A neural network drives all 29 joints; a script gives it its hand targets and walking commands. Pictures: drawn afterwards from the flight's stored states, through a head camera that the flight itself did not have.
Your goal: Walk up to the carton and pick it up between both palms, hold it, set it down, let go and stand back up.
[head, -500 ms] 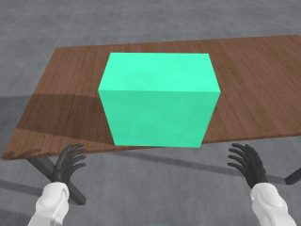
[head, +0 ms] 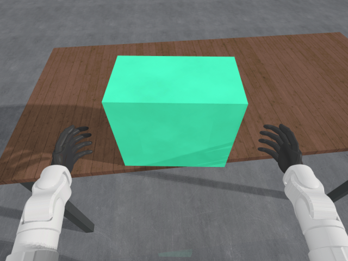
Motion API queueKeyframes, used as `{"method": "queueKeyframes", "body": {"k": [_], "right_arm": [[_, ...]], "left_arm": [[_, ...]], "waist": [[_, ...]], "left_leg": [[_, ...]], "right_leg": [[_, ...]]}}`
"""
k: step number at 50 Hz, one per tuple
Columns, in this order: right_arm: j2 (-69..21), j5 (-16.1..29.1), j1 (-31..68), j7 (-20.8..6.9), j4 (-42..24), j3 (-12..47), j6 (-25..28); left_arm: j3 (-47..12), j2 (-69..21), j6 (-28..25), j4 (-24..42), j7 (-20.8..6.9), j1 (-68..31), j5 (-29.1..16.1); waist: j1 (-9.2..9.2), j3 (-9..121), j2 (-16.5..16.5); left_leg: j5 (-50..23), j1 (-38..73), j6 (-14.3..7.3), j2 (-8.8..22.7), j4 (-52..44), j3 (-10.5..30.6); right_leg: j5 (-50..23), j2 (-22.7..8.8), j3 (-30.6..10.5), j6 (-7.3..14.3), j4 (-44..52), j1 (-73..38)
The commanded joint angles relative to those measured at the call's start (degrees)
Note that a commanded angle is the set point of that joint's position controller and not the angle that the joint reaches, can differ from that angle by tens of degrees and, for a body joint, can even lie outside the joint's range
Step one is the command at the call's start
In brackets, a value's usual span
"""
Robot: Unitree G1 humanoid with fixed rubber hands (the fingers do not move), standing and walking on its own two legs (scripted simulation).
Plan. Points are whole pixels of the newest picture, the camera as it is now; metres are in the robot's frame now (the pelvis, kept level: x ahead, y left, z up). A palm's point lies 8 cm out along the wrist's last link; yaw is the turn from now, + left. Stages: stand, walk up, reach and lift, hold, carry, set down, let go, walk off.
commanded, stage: reach and lift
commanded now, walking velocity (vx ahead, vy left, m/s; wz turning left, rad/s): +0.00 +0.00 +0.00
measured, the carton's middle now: (175, 115) +0.45 +0.00 +0.06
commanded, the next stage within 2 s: none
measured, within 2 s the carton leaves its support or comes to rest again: neither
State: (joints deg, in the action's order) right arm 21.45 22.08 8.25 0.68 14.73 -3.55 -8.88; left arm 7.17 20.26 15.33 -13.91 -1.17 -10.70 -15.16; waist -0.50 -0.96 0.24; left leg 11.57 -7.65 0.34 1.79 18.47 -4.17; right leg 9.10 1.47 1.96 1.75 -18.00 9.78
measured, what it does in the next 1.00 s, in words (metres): stands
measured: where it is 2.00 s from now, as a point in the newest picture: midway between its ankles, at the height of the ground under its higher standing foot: outside the picture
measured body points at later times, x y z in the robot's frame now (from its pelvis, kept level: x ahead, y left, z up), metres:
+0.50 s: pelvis +0.00 +0.00 +0.00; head +0.03 +0.01 +0.45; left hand +0.39 +0.25 +0.12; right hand +0.38 -0.25 +0.12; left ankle -0.02 +0.12 -0.75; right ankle +0.00 -0.10 -0.75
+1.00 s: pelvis -0.01 +0.00 +0.00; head +0.02 +0.00 +0.44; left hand +0.44 +0.25 +0.18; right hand +0.44 -0.24 +0.18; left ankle -0.02 +0.12 -0.75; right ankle +0.00 -0.10 -0.75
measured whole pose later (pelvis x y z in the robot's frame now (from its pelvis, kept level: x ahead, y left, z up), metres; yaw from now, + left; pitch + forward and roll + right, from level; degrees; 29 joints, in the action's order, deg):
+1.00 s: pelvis -0.01 +0.00 +0.00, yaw +1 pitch +10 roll -1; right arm 27.8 25.2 55.1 -0.6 50.2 0.3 -19.1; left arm 0.5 28.3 26.8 -47.3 1.1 -56.8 -19.1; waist -1.1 6.5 0.4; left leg 10.9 -21.8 0.3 2.0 23.0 -2.4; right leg 7.4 1.4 3.6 1.8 -19.5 22.0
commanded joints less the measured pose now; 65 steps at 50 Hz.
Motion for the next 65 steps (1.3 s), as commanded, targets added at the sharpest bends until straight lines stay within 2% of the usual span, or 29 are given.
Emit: {"method": "queueKeyframes", "body": {"k": [1, 2, 6, 8, 11, 15, 16, 17, 18, 19, 21, 23, 28, 30, 34, 36, 37, 38, 45, 47, 48, 49, 50, 51, 54, 57, 59, 61, 65], "right_arm": [[12.0, 1.3, 16.8, 0.2, -11.7, -3.5, 0.8], [12.5, 1.3, 17.6, 0.3, -12.0, -3.7, 0.7], [13.9, 1.9, 20.9, 0.6, -12.5, -3.8, -0.8], [13.8, 1.5, 25.0, 0.8, -10.2, -4.7, -2.1], [14.6, 1.7, 29.2, 0.0, -7.3, -4.2, -3.7], [16.1, 3.1, 32.5, -0.2, -5.9, -4.2, -5.1], [17.0, 2.9, 33.1, -0.1, -5.8, -4.4, -4.9], [17.5, 3.1, 33.8, -0.1, -4.5, -4.9, -5.1], [18.5, 2.9, 35.9, -0.1, -3.9, -5.3, -5.2], [18.4, 3.2, 37.8, -0.2, -3.3, -5.0, -5.5], [19.5, 3.1, 40.6, -0.3, -1.0, -5.4, -6.1], [18.9, 3.6, 41.1, -0.8, 0.8, -4.5, -6.7], [19.9, 3.8, 49.8, -1.3, 2.9, -4.0, -7.4], [19.4, 4.4, 51.9, -1.5, 7.0, -2.8, -8.1], [20.0, 4.4, 57.3, -1.9, 10.8, -1.8, -8.0], [20.2, 4.5, 60.8, -2.0, 12.4, -1.6, -8.0], [19.4, 4.0, 60.6, -1.9, 15.4, -1.3, -8.2], [19.8, 4.1, 63.0, -1.9, 14.6, -1.0, -8.0], [20.0, 2.9, 72.4, -1.5, 25.2, -0.7, -7.7], [20.1, 3.1, 74.3, -1.3, 24.5, 0.1, -7.0], [20.1, 2.9, 75.9, -1.1, 26.4, 0.5, -7.2], [20.2, 3.0, 76.0, -1.1, 27.4, 0.8, -7.1], [19.6, 2.8, 77.2, -1.0, 30.0, 0.9, -7.1], [19.7, 2.8, 78.3, -0.7, 30.7, 1.3, -7.0], [18.8, 2.7, 78.3, -0.5, 34.9, 2.0, -6.2], [16.5, 2.5, 76.8, -0.5, 38.8, 4.0, -4.5], [15.2, 2.1, 74.4, -0.2, 37.8, 4.7, -2.5], [14.1, 1.5, 72.0, -0.1, 39.7, 4.9, -0.4], [12.9, 0.3, 70.5, 0.4, 37.4, 4.2, 4.8]], "left_arm": [[5.5, 11.5, -0.1, 14.3, 0.1, -17.9, -0.1], [5.7, 11.9, 0.5, 15.6, 0.1, -18.2, 0.5], [6.7, 12.5, 3.4, 16.2, -0.1, -20.7, 0.4], [6.8, 13.5, 4.5, 13.1, 0.1, -26.0, 0.4], [6.0, 13.4, 6.1, 10.5, 0.7, -29.6, -0.1], [6.1, 14.5, 8.2, 11.7, 1.1, -33.1, 0.3], [6.0, 14.3, 8.9, 12.4, 1.1, -33.3, 0.4], [5.6, 13.8, 9.5, 11.8, 1.1, -33.7, 0.1], [5.8, 14.5, 10.1, 12.5, 1.2, -36.2, 0.2], [5.4, 14.6, 10.8, 11.1, 1.1, -37.5, -0.3], [5.1, 15.5, 11.6, 9.9, 1.4, -40.6, -0.2], [4.7, 15.2, 12.3, 8.5, 1.7, -41.4, 0.3], [4.0, 17.5, 12.8, 4.9, 2.1, -49.4, -0.3], [3.5, 17.7, 12.9, -0.3, 1.9, -51.7, -0.6], [1.9, 19.0, 11.9, -3.2, 2.5, -58.1, -0.9], [1.2, 19.7, 11.7, -5.6, 2.8, -61.6, -1.5], [1.1, 19.8, 11.6, -9.7, 2.6, -61.7, -1.2], [1.2, 20.2, 11.3, -9.3, 2.6, -64.2, -1.8], [-3.4, 20.0, 9.1, -20.9, 2.4, -74.3, -3.3], [-3.8, 20.5, 8.0, -21.2, 2.4, -76.4, -4.1], [-4.6, 20.3, 7.8, -24.1, 2.3, -77.4, -4.5], [-4.5, 20.4, 7.4, -24.1, 2.4, -78.0, -4.2], [-5.3, 20.4, 7.0, -27.3, 2.2, -79.2, -4.7], [-5.5, 20.6, 6.5, -28.4, 2.2, -80.4, -4.6], [-6.0, 19.8, 5.2, -32.0, 2.0, -80.3, -4.2], [-8.2, 17.6, 1.8, -37.4, 1.1, -78.2, -4.1], [-8.1, 16.3, -1.0, -38.1, 0.6, -75.1, -3.3], [-7.9, 14.9, -3.4, -40.3, -0.1, -72.8, -2.3], [-7.0, 15.1, -9.9, -39.4, -0.2, -72.5, -1.1]], "waist": [[0.25, 22.8, 0.1], [0.02, 22.9, 1.0], [-0.37, 24.0, -0.9], [-0.53, 23.6, -0.4], [-0.25, 24.2, -0.6], [-0.17, 28.2, -0.3], [-0.92, 30.0, 0.9], [-1.59, 29.9, 0.1], [-1.13, 31.2, 1.5], [-1.75, 31.4, 0.3], [-1.93, 31.2, 0.9], [-1.07, 31.7, 1.3], [-0.94, 36.2, -0.4], [-0.86, 34.6, -0.4], [-0.47, 37.6, 1.4], [-0.15, 39.2, 0.4], [-0.11, 37.6, -0.2], [0.17, 39.4, -0.5], [-1.77, 40.6, 1.4], [-0.90, 43.7, 1.3], [-1.93, 41.9, 0.4], [-0.98, 42.9, 1.0], [-1.68, 42.5, 0.3], [-1.35, 42.2, 1.1], [-1.78, 41.9, 1.2], [-2.03, 41.1, 0.8], [-1.96, 41.5, 0.3], [-1.95, 39.1, 0.5], [-1.20, 42.1, 1.5]], "left_leg": [[-19.2, 3.6, 0.4, -2.2, 0.2, 2.8], [-20.7, 4.3, 0.5, -2.2, 0.6, 2.8], [-22.0, 4.2, 0.1, -2.1, 0.8, 2.9], [-17.3, 2.2, -0.2, -2.1, 0.4, 2.7], [-18.0, 2.6, -0.1, -1.9, 0.6, 2.9], [-21.6, 4.0, 0.3, -1.7, 1.9, 3.3], [-24.1, 4.5, 0.8, -2.0, 2.4, 3.1], [-25.3, 4.9, 1.0, -1.7, 2.8, 3.6], [-26.0, 5.8, 1.6, -1.9, 3.3, 3.4], [-25.8, 5.8, 1.3, -1.8, 3.7, 3.4], [-24.4, 5.2, 1.5, -1.7, 3.6, 3.7], [-23.7, 4.6, 1.1, -1.7, 3.7, 3.4], [-22.6, 2.3, 0.5, -1.8, 3.7, 3.4], [-21.9, 0.3, 0.1, -1.9, 3.6, 3.4], [-20.6, 0.6, 0.0, -1.8, 3.7, 3.2], [-18.8, 0.1, -0.3, -1.6, 3.6, 3.2], [-18.7, -1.1, -0.5, -2.0, 3.9, 3.1], [-18.5, -1.6, -0.6, -2.0, 3.5, 3.3], [-17.7, -2.9, -0.1, -1.8, 4.7, 3.6], [-19.1, -2.1, -0.2, -1.9, 4.9, 3.6], [-18.1, -3.0, 0.0, -1.8, 5.0, 3.8], [-18.8, -2.4, 0.1, -1.6, 4.9, 3.9], [-18.3, -3.4, -0.1, -1.8, 5.5, 3.9], [-17.1, -4.4, 0.0, -1.8, 4.9, 3.8], [-20.4, -2.6, 0.5, -1.4, 5.7, 4.6], [-17.8, -4.5, 0.0, -1.5, 5.7, 4.4], [-19.9, -5.5, 0.1, -1.9, 6.1, 4.3], [-21.0, -5.8, 0.5, -1.9, 6.2, 4.4], [-21.2, -5.7, 1.3, -2.1, 6.8, 3.7]], "right_leg": [[-21.3, -0.4, -4.7, -1.7, -0.5, -11.2], [-22.1, -0.3, -4.7, -1.7, -0.5, -10.3], [-24.9, -0.1, -4.5, -2.1, -0.8, -10.7], [-20.6, -0.4, -4.5, -1.9, -0.5, -9.3], [-19.4, -0.2, -3.9, -1.7, -0.7, -7.4], [-23.2, 0.4, -3.5, -2.1, -1.1, -8.5], [-25.8, 0.5, -3.4, -2.2, -1.6, -8.9], [-26.4, 0.9, -2.8, -2.1, -1.7, -8.1], [-26.2, 1.1, -2.7, -1.9, -1.5, -7.9], [-26.1, 1.1, -2.6, -2.0, -1.6, -7.2], [-24.5, 0.8, -2.4, -2.0, -1.4, -6.6], [-23.9, 1.0, -2.4, -1.9, -1.4, -6.5], [-25.3, 1.0, -2.1, -2.6, -2.4, -8.1], [-25.3, 0.8, -2.2, -2.6, -2.9, -7.7], [-23.4, 0.9, -1.8, -2.5, -2.9, -7.2], [-22.3, 0.8, -1.7, -2.8, -2.7, -6.4], [-23.1, 0.7, -1.8, -2.9, -2.9, -6.0], [-23.6, 0.7, -1.8, -3.0, -3.2, -7.4], [-22.6, 0.6, -1.3, -2.9, -3.7, -4.6], [-24.5, 0.7, -1.2, -2.9, -3.8, -5.4], [-23.5, 0.9, -1.0, -2.8, -3.8, -4.8], [-23.5, 0.9, -0.7, -2.7, -4.0, -5.1], [-23.4, 0.8, -0.9, -3.0, -3.8, -4.5], [-22.6, 0.6, -0.9, -2.9, -3.9, -4.5], [-24.1, 1.0, -0.6, -2.7, -4.1, -3.4], [-21.4, 0.4, -0.3, -2.7, -4.1, -2.9], [-24.4, 0.5, -0.4, -2.9, -4.7, -4.9], [-24.5, 0.6, -0.2, -2.8, -4.6, -4.5], [-23.5, 0.6, 0.3, -3.0, -5.1, -3.3]]}}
